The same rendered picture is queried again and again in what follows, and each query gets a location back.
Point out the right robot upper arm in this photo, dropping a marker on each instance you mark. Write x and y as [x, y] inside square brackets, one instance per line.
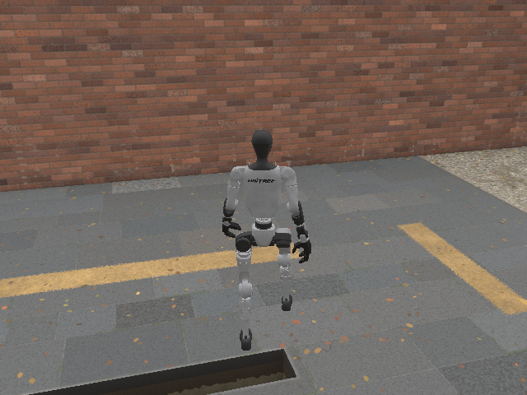
[289, 175]

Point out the right robot thigh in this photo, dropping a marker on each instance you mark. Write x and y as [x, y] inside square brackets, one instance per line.
[282, 239]

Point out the robot torso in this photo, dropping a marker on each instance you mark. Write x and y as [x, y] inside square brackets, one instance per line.
[262, 198]

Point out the left robot upper arm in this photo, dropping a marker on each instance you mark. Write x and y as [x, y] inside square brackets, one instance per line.
[233, 187]

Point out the robot left hand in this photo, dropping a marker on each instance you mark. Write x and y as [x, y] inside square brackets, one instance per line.
[234, 226]

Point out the robot right forearm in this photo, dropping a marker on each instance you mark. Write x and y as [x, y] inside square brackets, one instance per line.
[299, 223]

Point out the robot left forearm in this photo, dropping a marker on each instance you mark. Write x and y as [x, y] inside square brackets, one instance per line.
[227, 215]

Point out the robot right hand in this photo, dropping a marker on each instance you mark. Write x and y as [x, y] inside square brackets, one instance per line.
[307, 250]

